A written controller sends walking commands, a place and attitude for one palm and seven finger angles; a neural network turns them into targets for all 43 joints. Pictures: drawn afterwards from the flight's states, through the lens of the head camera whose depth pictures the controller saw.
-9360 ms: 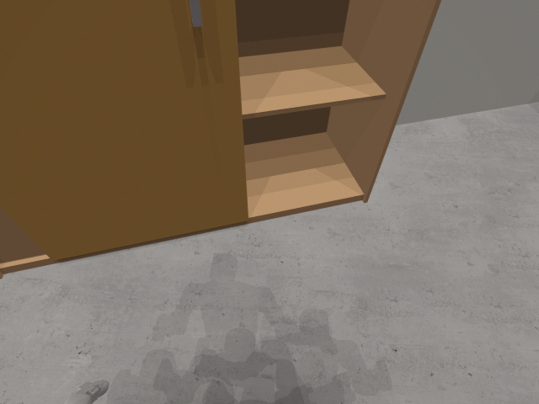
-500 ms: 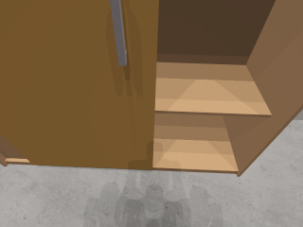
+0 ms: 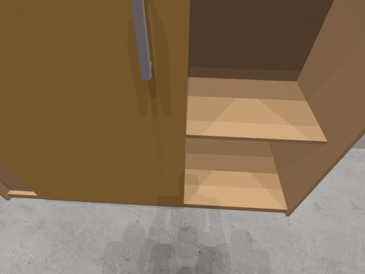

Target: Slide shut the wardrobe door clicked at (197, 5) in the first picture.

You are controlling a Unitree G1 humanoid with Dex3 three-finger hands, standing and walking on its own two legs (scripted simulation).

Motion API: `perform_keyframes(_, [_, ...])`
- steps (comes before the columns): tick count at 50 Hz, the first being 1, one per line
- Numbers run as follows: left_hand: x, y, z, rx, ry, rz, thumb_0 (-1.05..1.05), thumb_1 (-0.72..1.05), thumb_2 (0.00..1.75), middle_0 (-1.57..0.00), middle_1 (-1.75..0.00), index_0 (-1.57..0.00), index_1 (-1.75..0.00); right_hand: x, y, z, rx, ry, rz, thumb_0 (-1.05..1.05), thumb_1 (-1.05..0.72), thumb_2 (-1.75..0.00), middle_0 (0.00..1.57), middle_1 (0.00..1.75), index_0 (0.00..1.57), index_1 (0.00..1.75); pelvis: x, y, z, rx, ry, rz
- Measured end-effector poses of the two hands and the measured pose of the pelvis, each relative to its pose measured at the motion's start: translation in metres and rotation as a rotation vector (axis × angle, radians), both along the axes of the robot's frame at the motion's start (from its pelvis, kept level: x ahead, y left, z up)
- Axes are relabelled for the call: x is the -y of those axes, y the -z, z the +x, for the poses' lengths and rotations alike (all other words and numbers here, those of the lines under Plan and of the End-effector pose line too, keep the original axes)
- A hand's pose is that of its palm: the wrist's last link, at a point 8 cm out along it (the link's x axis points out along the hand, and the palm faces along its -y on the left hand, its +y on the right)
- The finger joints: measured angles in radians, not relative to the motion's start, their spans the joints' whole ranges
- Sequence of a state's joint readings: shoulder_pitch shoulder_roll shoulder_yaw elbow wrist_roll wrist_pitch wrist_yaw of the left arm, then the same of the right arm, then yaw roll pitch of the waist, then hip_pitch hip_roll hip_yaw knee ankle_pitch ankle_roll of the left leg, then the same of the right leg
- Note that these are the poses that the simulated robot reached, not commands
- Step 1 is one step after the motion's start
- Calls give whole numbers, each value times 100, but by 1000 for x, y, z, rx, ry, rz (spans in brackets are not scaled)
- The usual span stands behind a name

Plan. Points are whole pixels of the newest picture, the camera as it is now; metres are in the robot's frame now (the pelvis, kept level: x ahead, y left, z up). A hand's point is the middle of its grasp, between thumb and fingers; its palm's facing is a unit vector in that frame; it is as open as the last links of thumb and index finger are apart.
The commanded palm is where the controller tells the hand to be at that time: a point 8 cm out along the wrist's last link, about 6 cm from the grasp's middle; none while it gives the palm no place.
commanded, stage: shuffle to correct the standing spot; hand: left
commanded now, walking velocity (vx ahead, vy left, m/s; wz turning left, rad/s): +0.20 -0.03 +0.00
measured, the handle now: (142, 24) +0.57 +0.13 +0.28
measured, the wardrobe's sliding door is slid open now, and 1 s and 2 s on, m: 0.59 0.59 0.59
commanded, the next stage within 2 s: come to a stop and stand still in 0.36 s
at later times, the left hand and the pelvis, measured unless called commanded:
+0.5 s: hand out of the picture +0.12 +0.18 -0.17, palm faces +0.01 -0.98 -0.19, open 7.2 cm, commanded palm none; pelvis +0.09 +0.00 +0.00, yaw +0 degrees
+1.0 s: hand out of the picture +0.16 +0.17 -0.19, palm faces +0.12 -0.97 -0.20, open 7.3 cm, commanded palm none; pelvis +0.09 -0.03 -0.02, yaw +3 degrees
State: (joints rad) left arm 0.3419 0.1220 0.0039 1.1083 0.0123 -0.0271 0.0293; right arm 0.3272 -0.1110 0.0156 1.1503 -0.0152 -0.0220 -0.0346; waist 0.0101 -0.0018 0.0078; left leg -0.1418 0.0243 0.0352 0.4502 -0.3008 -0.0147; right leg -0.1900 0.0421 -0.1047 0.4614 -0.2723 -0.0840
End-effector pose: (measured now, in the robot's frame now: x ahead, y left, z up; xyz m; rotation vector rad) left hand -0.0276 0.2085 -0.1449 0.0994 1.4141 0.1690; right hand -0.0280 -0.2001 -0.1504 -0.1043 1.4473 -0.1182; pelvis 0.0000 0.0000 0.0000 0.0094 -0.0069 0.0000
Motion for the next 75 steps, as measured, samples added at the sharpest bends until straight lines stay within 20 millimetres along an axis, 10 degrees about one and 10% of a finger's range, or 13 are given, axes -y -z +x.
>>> perform_keyframes(14, [-12, 17, -4, -136, -25, -66, 0, 91, 90, -20, -30, -20, -30, -9, -9, 26, 14, 37, -63, 0, -91, -90, 20, 29, 20, 30, -17, 8, 45, -14, 8, -8])
perform_keyframes(28, [-12, -4, 193, 110, 92, 47, 2, 94, 90, -20, -30, -20, -30, -8, -14, 29, -194, 86, 33, 0, -90, -90, 20, 30, 20, 30, 17, 2, 111, -26, -6, -6])
perform_keyframes(36, [23, -5, 258, 278, 83, 78, 1, 92, 90, -20, -30, -20, -30, 55, 16, 101, -129, 59, -16, 1, -90, -90, 20, 29, 20, 30, 43, 16, 133, 10, -57, 14])
perform_keyframes(43, [26, -3, 232, 284, 17, 51, -1, 92, 90, -20, -30, -21, -30, 86, -1, 192, 129, -40, -98, 0, -91, -90, 20, 29, 19, 30, 43, 11, 110, 14, -57, 30])
perform_keyframes(48, [0, 9, 190, 235, -13, 53, -1, 92, 90, -20, -30, -21, -30, 78, -18, 218, 275, -84, -128, 0, -91, -90, 19, 29, 19, 30, 32, 14, 94, 15, -50, 17])
perform_keyframes(62, [-7, -8, 47, -70, -82, 45, 0, 92, 90, -20, -30, -20, -30, 44, -15, 143, 150, -84, -62, 1, -94, -90, 20, 30, 20, 30, 22, -3, 79, -30, -50, 6])
perform_keyframes(75, [67, -4, 45, -72, -63, -17, 0, 91, 90, -20, -30, -20, -30, 60, 3, 90, -20, -26, 3, 1, -91, -90, 20, 29, 20, 30, 52, 0, 80, -10, -43, 6])
